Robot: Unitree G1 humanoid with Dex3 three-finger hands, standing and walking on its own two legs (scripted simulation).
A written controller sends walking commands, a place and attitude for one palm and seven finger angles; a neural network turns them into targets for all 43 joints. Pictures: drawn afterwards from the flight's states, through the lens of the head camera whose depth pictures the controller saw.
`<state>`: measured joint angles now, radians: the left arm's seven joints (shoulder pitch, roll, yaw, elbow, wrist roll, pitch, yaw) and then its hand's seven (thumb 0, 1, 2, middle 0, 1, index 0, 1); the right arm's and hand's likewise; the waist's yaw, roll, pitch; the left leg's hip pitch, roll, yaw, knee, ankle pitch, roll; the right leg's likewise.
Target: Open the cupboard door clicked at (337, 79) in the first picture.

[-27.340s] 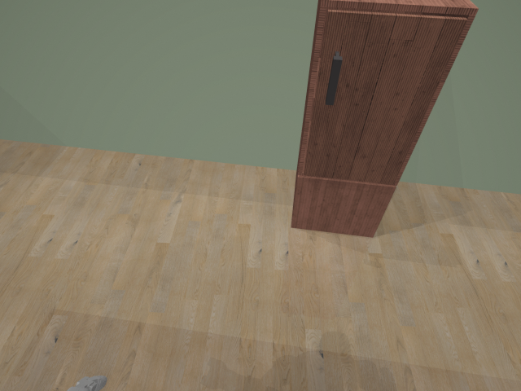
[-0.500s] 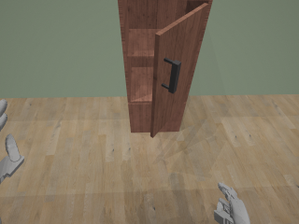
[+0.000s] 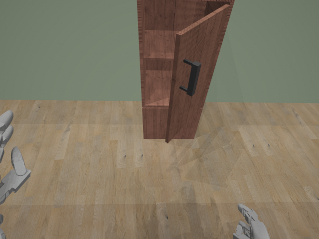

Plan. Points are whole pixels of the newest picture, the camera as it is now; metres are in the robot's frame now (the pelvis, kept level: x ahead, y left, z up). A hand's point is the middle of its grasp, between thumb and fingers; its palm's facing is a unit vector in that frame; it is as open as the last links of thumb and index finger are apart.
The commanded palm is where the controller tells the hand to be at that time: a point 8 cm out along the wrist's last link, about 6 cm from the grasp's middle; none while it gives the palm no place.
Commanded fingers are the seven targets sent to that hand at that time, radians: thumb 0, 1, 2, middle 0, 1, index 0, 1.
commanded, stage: stop stepping back and stand still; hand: left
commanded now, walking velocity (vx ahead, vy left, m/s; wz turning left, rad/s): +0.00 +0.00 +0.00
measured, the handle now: (188, 77) +0.66 -0.06 +0.03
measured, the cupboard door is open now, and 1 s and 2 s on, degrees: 50 50 50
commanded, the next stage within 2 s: let the arm hang, fingers relaxed in 0.54 s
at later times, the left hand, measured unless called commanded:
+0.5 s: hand (39, 171) +0.20 +0.24 +0.15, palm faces +0.41 -0.79 -0.46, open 7.4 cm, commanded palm +0.14 +0.28 +0.17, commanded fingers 0.00 0.90 0.90 -0.20 -0.30 -0.20 -0.30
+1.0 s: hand out of the picture +0.04 +0.15 -0.18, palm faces +0.03 -0.98 -0.17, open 7.0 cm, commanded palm none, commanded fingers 0.00 0.90 0.90 -0.20 -0.30 -0.20 -0.30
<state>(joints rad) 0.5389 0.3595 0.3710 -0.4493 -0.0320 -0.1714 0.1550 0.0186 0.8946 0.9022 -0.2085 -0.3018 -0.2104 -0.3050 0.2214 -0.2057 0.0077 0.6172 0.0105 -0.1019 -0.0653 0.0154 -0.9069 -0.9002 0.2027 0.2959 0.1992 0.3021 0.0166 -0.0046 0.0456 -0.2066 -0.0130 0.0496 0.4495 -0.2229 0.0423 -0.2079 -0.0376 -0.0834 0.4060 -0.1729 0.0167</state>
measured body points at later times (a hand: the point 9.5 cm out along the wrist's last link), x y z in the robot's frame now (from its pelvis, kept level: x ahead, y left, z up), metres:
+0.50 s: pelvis +0.00 -0.02 +0.00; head +0.02 -0.02 +0.45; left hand +0.17 +0.28 +0.17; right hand +0.16 -0.26 -0.09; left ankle +0.01 +0.09 -0.74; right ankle +0.03 -0.13 -0.74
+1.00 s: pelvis -0.01 -0.03 -0.01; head +0.02 +0.00 +0.44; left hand +0.04 +0.20 -0.17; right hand +0.05 -0.28 -0.14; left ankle +0.01 +0.09 -0.74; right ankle +0.03 -0.13 -0.74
